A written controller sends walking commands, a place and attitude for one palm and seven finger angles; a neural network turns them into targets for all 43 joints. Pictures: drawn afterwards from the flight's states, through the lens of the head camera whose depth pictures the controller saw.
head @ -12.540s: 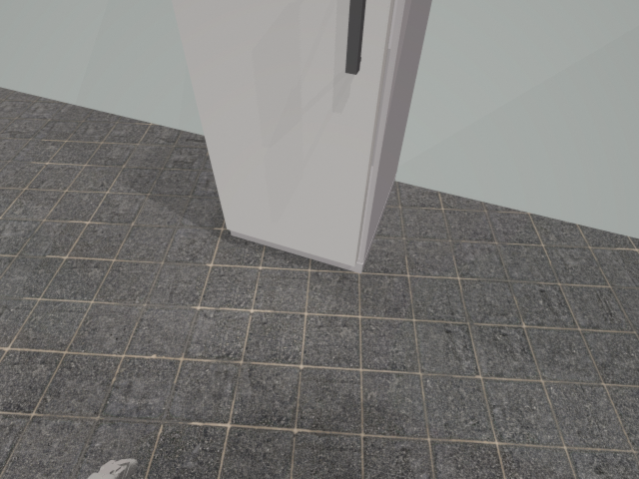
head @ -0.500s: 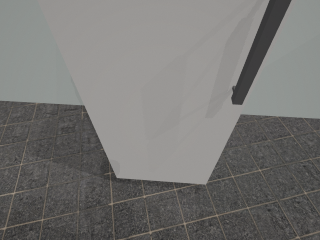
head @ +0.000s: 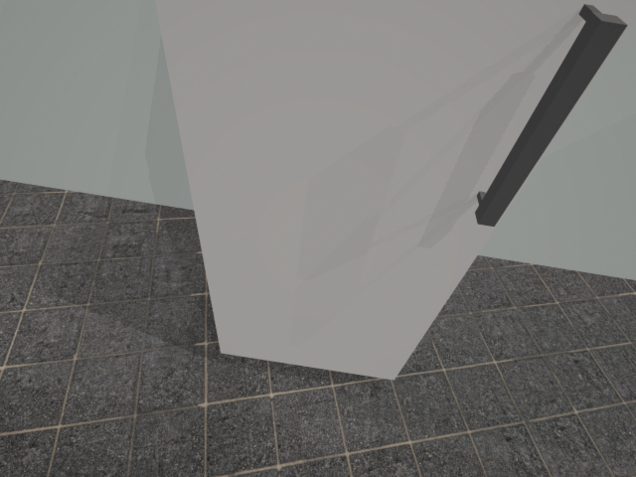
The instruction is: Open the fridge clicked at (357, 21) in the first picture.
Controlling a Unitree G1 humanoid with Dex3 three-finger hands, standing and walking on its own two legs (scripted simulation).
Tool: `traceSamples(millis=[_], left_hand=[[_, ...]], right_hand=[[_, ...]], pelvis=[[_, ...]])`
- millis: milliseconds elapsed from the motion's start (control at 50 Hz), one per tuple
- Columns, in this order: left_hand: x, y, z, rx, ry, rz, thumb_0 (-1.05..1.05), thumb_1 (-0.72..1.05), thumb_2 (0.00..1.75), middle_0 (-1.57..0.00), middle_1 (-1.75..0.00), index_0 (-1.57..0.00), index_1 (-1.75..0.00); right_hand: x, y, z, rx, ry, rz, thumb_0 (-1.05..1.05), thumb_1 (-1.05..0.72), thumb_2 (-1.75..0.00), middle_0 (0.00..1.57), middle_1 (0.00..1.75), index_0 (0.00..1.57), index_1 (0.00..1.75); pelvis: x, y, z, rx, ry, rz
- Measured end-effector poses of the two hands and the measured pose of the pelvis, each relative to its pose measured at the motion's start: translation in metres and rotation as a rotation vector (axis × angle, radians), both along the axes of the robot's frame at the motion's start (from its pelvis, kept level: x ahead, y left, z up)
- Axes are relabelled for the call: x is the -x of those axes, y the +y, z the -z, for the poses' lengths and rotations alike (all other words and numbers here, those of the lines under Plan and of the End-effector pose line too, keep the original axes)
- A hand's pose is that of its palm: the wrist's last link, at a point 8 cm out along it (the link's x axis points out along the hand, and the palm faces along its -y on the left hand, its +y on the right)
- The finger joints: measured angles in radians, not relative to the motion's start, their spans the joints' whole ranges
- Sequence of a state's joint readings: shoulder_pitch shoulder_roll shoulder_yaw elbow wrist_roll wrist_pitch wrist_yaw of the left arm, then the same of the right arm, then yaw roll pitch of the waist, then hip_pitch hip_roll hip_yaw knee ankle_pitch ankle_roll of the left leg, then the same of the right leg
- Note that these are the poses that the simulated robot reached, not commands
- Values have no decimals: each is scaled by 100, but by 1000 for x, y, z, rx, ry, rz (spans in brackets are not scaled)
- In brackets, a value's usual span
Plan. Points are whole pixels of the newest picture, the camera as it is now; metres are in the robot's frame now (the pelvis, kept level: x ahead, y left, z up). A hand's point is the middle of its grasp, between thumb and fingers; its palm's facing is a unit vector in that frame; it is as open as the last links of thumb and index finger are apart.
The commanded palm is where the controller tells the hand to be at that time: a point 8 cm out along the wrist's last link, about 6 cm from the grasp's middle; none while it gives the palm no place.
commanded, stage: come to a stop and stand still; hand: right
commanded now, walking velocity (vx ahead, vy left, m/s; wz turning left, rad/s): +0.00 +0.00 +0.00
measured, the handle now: (528, 131) +0.50 -0.22 +0.22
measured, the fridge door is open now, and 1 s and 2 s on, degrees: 0 0 0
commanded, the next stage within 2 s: look again from close up in 0.50 s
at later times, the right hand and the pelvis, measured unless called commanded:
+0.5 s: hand out of the picture +0.02 -0.16 -0.17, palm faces +0.03 +0.97 -0.24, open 7.3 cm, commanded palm none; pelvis +0.01 +0.02 +0.00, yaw -1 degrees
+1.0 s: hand out of the picture +0.02 -0.17 -0.17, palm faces +0.03 +0.97 -0.22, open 7.3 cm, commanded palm none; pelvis +0.02 +0.01 +0.00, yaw +0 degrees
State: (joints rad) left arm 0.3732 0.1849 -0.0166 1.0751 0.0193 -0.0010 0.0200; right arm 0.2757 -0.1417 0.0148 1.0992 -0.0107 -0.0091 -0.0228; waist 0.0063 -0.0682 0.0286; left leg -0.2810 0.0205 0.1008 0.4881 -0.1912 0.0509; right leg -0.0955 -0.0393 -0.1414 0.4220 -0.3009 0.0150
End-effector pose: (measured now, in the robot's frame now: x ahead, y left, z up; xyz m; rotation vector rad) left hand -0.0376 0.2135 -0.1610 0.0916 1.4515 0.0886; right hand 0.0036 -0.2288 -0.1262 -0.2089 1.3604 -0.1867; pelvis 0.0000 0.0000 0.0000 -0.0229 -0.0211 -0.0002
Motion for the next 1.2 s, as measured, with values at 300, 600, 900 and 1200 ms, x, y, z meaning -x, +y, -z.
traceSamples(millis=[300,600,900,1200], left_hand=[[27,-6,-6,22,116,-29,1,91,90,-20,-30,-19,-30],[-32,2,-5,-6,-16,-1,1,91,90,-20,-30,-19,-30],[-35,4,-8,-28,-2,5,1,91,90,-20,-30,-19,-30],[-25,0,-9,-27,25,-7,1,91,90,-20,-30,-20,-30]], right_hand=[[-8,15,6,-9,22,12,1,-93,-90,20,30,20,30],[-7,19,9,-27,31,29,1,-93,-90,20,30,20,30],[-11,15,11,-36,35,32,1,-92,-90,20,30,20,30],[-25,8,10,-25,7,20,1,-92,-90,20,30,20,30]], pelvis=[[-9,14,-1,-5,9,10],[-17,14,-1,-11,9,8],[-20,10,-2,-13,10,8],[-22,8,-2,-11,5,8]])
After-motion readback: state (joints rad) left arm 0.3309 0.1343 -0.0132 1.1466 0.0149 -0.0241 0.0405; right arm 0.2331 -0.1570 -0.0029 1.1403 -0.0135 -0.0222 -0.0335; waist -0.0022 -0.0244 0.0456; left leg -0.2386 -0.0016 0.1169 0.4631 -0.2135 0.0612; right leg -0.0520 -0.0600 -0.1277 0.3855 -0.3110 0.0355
